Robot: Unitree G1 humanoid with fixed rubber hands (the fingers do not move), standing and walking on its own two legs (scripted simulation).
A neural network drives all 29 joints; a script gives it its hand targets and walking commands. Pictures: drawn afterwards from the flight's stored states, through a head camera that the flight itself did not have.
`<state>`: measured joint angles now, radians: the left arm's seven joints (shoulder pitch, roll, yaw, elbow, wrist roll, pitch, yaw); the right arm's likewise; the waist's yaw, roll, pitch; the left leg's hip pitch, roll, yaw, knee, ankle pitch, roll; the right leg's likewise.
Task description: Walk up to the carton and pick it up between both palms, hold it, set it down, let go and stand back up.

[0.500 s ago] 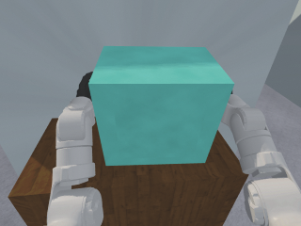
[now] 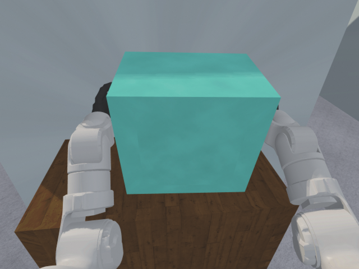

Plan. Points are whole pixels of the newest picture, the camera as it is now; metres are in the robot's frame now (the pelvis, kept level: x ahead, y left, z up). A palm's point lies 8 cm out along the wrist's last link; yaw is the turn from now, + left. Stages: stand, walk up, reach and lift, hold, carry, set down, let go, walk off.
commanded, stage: hold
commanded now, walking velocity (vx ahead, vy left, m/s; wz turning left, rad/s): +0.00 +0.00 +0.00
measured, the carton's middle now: (186, 123) +0.35 +0.00 +0.23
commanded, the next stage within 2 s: none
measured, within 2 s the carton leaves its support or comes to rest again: neither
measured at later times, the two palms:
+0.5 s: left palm (103, 116) +0.35 +0.18 +0.25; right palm (267, 114) +0.36 -0.17 +0.25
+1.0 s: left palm (104, 116) +0.36 +0.18 +0.25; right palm (267, 114) +0.36 -0.17 +0.25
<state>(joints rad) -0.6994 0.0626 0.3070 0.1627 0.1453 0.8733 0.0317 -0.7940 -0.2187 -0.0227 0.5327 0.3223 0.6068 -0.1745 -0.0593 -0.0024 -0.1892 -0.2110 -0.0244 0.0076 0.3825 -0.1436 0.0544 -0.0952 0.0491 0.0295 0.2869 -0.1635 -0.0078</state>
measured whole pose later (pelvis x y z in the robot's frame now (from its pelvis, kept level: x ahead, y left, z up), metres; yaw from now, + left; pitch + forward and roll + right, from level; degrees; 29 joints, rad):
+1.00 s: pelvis +0.00 +0.00 +0.00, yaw +0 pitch -1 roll -2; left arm -0.71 0.07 0.31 0.17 0.15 0.88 0.03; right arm -0.81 -0.21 -0.04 0.56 0.32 0.61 -0.17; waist -0.06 -0.01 -0.19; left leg -0.21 -0.02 0.00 0.39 -0.15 0.05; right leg -0.10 0.05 0.03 0.29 -0.17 -0.01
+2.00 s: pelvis +0.01 +0.00 +0.00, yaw +0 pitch -1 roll -2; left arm -0.69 0.06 0.31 0.15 0.15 0.88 0.03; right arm -0.79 -0.22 -0.02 0.53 0.33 0.61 -0.17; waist -0.07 -0.01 -0.19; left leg -0.21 -0.03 0.00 0.39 -0.16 0.06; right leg -0.09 0.05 0.03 0.29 -0.17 -0.01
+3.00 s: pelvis +0.00 +0.00 +0.00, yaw +0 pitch -1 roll -2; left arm -0.70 0.06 0.30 0.16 0.14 0.87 0.04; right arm -0.80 -0.22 -0.04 0.54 0.33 0.61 -0.18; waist -0.07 -0.01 -0.20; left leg -0.22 -0.03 0.00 0.39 -0.16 0.05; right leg -0.11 0.05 0.03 0.29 -0.17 -0.01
